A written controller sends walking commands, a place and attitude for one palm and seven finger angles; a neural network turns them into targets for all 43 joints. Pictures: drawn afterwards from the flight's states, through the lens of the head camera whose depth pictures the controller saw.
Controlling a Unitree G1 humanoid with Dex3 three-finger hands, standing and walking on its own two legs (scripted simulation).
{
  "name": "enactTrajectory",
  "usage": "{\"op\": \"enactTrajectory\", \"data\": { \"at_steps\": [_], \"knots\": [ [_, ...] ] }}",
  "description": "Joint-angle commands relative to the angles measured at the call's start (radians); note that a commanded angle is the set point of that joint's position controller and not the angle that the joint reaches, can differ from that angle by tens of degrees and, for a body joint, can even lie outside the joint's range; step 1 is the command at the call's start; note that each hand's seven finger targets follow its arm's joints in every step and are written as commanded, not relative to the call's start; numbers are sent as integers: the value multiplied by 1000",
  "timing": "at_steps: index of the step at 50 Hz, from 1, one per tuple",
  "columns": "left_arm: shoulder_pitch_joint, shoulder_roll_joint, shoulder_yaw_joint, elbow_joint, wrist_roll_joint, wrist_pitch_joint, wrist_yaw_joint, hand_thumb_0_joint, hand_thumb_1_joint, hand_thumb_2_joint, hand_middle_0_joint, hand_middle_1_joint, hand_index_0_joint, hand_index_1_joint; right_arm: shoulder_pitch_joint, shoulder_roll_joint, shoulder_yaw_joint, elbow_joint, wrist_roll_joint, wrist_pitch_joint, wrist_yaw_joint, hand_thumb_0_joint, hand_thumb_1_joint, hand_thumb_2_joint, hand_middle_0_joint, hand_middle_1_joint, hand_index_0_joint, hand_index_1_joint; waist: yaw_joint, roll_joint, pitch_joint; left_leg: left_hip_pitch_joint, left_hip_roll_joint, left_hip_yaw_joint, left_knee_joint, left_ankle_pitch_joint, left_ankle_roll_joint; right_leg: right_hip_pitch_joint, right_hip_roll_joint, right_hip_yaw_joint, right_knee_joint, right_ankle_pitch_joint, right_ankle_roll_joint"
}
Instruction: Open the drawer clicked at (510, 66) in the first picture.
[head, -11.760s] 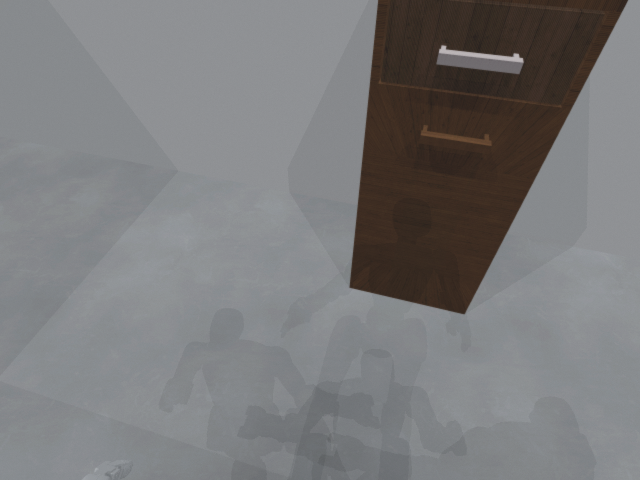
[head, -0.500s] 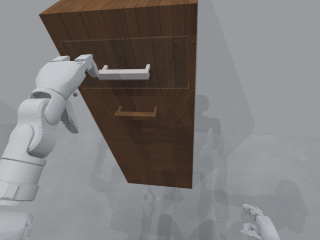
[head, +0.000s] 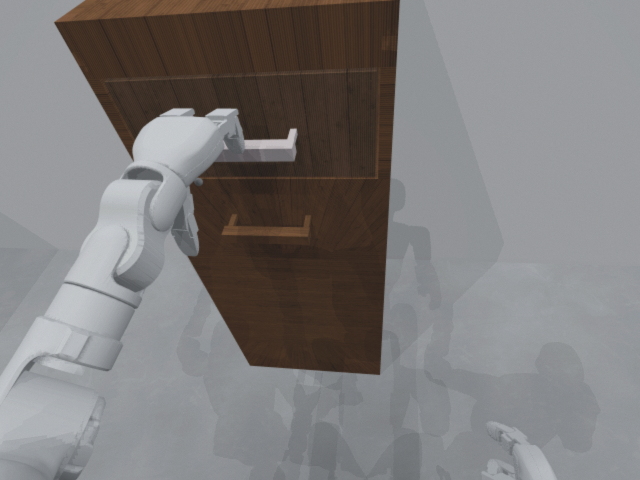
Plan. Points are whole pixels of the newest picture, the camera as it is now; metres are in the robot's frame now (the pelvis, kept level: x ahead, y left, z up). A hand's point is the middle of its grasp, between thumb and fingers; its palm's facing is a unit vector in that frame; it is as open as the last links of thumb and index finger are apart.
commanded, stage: move the hooked fingers above the handle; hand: left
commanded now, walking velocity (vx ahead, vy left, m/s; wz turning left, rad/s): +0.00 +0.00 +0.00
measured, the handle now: (244, 143) +0.54 +0.17 +0.15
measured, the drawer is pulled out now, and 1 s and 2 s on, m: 0.00 0.00 0.00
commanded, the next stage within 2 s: none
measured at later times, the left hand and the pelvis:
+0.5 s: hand (254, 162) +0.45 +0.12 +0.18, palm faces -0.05 +0.00 -1.00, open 13.8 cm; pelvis +0.02 +0.00 +0.00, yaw +0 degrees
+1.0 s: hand (218, 150) +0.46 +0.17 +0.19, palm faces -0.05 +0.02 -1.00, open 13.7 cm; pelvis +0.00 -0.02 +0.00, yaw -2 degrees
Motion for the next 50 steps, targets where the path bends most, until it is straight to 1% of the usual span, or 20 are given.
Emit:
{"op": "enactTrajectory", "data": {
  "at_steps": [1, 2, 6, 7, 12, 15, 18, 20, 25, 27, 28, 30, 33, 35, 37, 42, 46, 47, 49, 50],
  "knots": [
    [-520, 226, 167, -229, -15, -75, 57, 0, -500, 300, -300, -1200, -300, -1200, -91, -88, -28, -148, -4, -49, -14, 0, -900, -900, 200, 300, 200, 300, -18, -110, -373, 138, -14, -16, -3, 372, 14, 157, 30, 19, -11, 304, -37],
    [-542, 273, 215, -207, -20, -84, 77, 0, -500, 300, -300, -1200, -300, -1200, -82, -94, -28, -133, -7, -50, -14, 0, -900, -900, 200, 300, 200, 300, -14, -96, -368, 131, -9, -16, -4, 378, 7, 159, 32, 16, -13, 296, -41],
    [-553, 272, 261, -38, -8, -68, 165, 0, -500, 300, -300, -1200, -300, -1200, -73, -78, -17, -99, -10, -41, -13, 0, -900, -900, 200, 300, 200, 300, 11, -122, -321, 69, -3, -2, -12, 380, -2, 160, 34, 6, -8, 290, -42],
    [-561, 302, 284, 0, 4, -56, 184, 0, -500, 300, -300, -1200, -300, -1200, -75, -85, -19, -89, -11, -36, -12, 0, -900, -900, 200, 300, 200, 300, 13, -121, -326, 59, -1, 6, -15, 379, -6, 178, 31, 10, -12, 288, -43],
    [-583, 208, 159, 107, 65, 53, 169, 0, -500, 300, -300, -1200, -300, -1200, -82, -97, -27, -95, -4, -17, 1, 0, -900, -900, 200, 300, 200, 300, -7, -88, -392, 68, 5, 22, -1, 435, -7, 176, 26, 21, 10, 353, -45],
    [-622, 72, 14, 45, 59, 87, 94, 0, -500, 300, -300, -1200, -300, -1200, -81, -96, -40, -128, 8, -4, 7, 0, -900, -900, 200, 300, 200, 300, -50, -112, -419, 121, 2, 13, 23, 456, 11, 143, 27, 23, 14, 391, -37],
    [-669, 15, -58, -61, 27, 55, 21, 0, -500, 300, -300, -1200, -300, -1200, -73, -97, -45, -152, 13, -9, 0, 0, -900, -900, 200, 300, 200, 300, -77, -131, -443, 169, -10, -8, 38, 467, 27, 121, 31, 26, 19, 403, -33],
    [-688, 23, -53, -67, 11, 15, 3, 0, -500, 300, -300, -1200, -300, -1200, -56, -95, -44, -140, 9, -16, -11, 0, -900, -900, 200, 300, 200, 300, -84, -127, -425, 178, -16, -13, 45, 462, 31, 103, 32, 25, 21, 402, -32],
    [-767, 199, 147, 27, -9, -90, 92, 0, -500, 300, -300, -1200, -300, -1200, -1, -88, -37, -93, -4, -31, -29, 0, -900, -900, 200, 300, 200, 300, -46, -129, -402, 111, -17, -7, 39, 443, 15, 136, 34, 23, 21, 405, -40],
    [-773, 338, 290, 139, -1, -107, 168, 0, -500, 300, -300, -1200, -300, -1200, 14, -95, -32, -62, -13, -31, -38, 0, -900, -900, 200, 300, 200, 300, -20, -162, -389, 36, -16, 7, 25, 410, 7, 191, 29, 26, 17, 398, -37],
    [-796, 274, 237, 174, 7, -106, 199, 0, -500, 300, -300, -1200, -300, -1200, 1, -77, -22, -64, -10, -31, -38, 0, -900, -900, 200, 300, 200, 300, -22, -151, -367, 6, -18, 11, 18, 391, 5, 185, 29, 25, 19, 388, -35],
    [-796, 254, 220, 260, 35, -76, 256, 0, -500, 300, -300, -1200, -300, -1200, 4, -75, -23, -46, -9, -26, -37, 0, -900, -900, 200, 300, 200, 300, -25, -140, -361, -7, -8, 28, 13, 390, -1, 173, 29, 25, 19, 382, -36],
    [-809, 323, 234, 364, 99, 2, 285, 0, -500, 300, -300, -1200, -300, -1200, -13, -90, -24, -44, -11, -15, -32, 0, -900, -900, 200, 300, 200, 300, -11, -126, -440, -26, -3, 49, 9, 393, -1, 242, 19, 43, 27, 416, -33],
    [-805, 304, 213, 373, 117, 39, 252, 0, -500, 300, -300, -1200, -300, -1200, -14, -94, -29, -59, -13, -7, -26, 0, -900, -900, 200, 300, 200, 300, -9, -125, -486, -19, -1, 53, 11, 417, 5, 262, 16, 44, 38, 459, -30],
    [-735, 363, 254, 407, 118, 55, 225, 0, -500, 300, -300, -1200, -300, -1200, -31, -104, -25, -64, -9, 9, -33, 0, -900, -900, 200, 300, 200, 300, 5, -196, -481, -51, 0, 60, 2, 395, 12, 316, 9, 58, 26, 467, -23],
    [-673, 304, 191, 408, 93, 54, 137, 0, -500, 300, -300, -1200, -300, -1200, -52, -114, -28, -101, 10, 26, -54, 0, -900, -900, 200, 300, 200, 300, -23, -257, -364, -60, 5, 62, -22, 270, 31, 255, 1, 67, -12, 363, -9],
    [-702, 241, 125, 272, 77, -27, 71, 0, -500, 300, -300, -1200, -300, -1200, -25, -115, -42, -133, 17, 5, -68, 0, -900, -900, 200, 300, 200, 300, -61, -230, -353, -15, -2, 47, -13, 227, 46, 205, 4, 73, -19, 335, -6],
    [-719, 188, 82, 199, 59, -59, 56, 0, -500, 300, -300, -1200, -300, -1200, -28, -106, -48, -149, 17, -6, -69, 0, -900, -900, 200, 300, 200, 300, -68, -200, -358, 17, -5, 48, -5, 236, 50, 197, 2, 75, -23, 339, -8],
    [-754, 221, 104, 135, 45, -110, 51, 0, -500, 300, -300, -1200, -300, -1200, -6, -107, -55, -138, 15, -22, -76, 0, -900, -900, 200, 300, 200, 300, -80, -146, -365, 49, -11, 35, 6, 213, 50, 167, 10, 78, -26, 308, -11],
    [-798, 175, 62, 109, 31, -133, 50, 0, -500, 300, -300, -1200, -300, -1200, 4, -99, -55, -136, 16, -31, -80, 0, -900, -900, 200, 300, 200, 300, -92, -118, -365, 69, -17, 33, 12, 201, 49, 138, 11, 78, -31, 282, -12]
  ]
}}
